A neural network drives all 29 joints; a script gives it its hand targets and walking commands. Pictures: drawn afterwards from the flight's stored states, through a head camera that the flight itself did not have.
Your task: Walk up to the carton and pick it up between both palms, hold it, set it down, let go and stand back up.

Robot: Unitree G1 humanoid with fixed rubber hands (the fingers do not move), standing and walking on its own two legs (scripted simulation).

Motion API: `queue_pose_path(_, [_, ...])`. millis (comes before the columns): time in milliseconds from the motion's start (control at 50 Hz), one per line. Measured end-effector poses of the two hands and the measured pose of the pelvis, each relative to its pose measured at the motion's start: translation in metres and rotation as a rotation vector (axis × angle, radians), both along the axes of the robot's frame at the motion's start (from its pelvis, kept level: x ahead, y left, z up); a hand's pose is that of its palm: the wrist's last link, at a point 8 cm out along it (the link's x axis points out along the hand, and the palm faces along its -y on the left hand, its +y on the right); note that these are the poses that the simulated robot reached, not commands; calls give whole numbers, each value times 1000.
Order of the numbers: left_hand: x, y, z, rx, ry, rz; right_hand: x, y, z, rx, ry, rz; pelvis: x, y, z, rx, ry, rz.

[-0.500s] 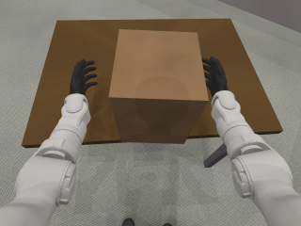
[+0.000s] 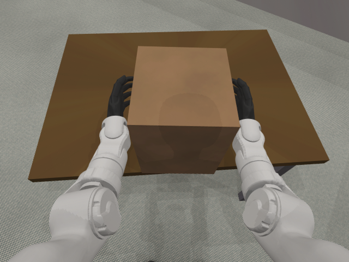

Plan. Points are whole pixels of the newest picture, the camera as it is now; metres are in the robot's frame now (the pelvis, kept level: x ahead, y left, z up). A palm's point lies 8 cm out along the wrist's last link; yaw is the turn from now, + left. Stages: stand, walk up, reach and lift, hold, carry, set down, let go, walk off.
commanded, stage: reach and lift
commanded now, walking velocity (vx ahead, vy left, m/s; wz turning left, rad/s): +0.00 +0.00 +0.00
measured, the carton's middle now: (179, 116) +0.47 -0.03 +0.00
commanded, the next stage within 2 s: none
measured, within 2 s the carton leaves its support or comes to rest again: leaves its support in 1.02 s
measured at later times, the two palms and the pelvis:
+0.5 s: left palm (117, 112) +0.46 +0.12 +0.05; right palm (242, 114) +0.45 -0.17 +0.04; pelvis +0.01 +0.00 +0.00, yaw +0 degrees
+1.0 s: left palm (113, 114) +0.45 +0.13 +0.05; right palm (240, 111) +0.45 -0.16 +0.05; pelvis +0.01 +0.00 +0.00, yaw +1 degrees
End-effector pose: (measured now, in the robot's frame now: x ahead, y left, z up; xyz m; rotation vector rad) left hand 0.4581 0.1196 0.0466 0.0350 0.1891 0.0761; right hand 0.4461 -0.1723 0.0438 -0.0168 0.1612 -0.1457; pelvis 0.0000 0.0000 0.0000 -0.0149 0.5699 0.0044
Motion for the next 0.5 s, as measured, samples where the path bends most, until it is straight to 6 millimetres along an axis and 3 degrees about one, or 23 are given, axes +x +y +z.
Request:
queue_pose_path(180, [-1,0,0,3,-6,7,0,2,-1,-14,-13,-14,9,-2,-2,3,34,13])
queue_pose_path(500, [-1,0,0,12,-8,7,0,2,-1,-19,-25,-14,6,-1,-5,0,72,2])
